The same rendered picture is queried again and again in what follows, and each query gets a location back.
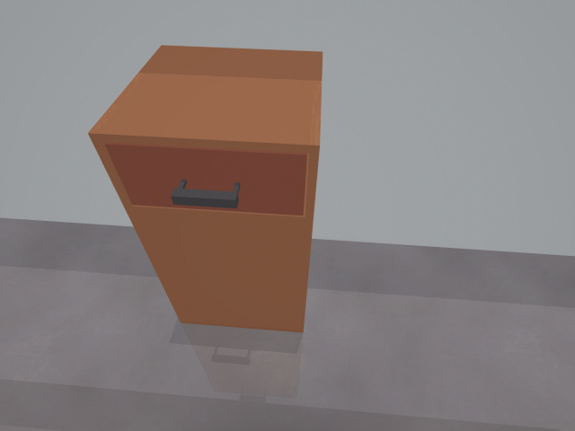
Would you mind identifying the cabinet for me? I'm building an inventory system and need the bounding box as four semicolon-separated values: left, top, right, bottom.
88;45;323;333

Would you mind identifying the handle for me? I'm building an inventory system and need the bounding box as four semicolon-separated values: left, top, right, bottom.
171;179;240;208

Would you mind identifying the drawer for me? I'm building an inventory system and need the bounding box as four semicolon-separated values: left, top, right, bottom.
105;142;307;216

